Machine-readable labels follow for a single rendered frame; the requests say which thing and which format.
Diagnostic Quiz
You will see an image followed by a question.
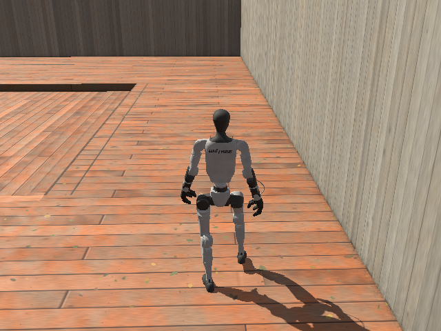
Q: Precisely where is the right robot thigh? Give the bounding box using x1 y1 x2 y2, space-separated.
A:
229 191 244 225

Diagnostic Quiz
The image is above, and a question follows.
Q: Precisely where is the right robot hand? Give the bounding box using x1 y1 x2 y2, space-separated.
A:
247 198 263 217

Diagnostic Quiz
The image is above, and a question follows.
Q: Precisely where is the left robot hand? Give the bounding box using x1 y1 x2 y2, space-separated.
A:
181 190 196 204

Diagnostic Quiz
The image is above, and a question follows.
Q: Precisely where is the right robot forearm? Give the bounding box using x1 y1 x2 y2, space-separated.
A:
247 168 261 201

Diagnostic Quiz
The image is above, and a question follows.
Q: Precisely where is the robot left upper arm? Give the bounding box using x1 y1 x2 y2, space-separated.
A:
188 139 207 176

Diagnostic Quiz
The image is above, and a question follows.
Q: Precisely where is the robot right foot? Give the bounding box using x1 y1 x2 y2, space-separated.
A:
237 251 247 264

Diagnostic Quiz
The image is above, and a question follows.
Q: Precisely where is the left robot forearm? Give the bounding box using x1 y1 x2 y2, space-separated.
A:
182 166 195 192

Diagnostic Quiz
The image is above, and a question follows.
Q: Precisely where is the robot right upper arm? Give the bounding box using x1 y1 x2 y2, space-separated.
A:
235 139 253 179

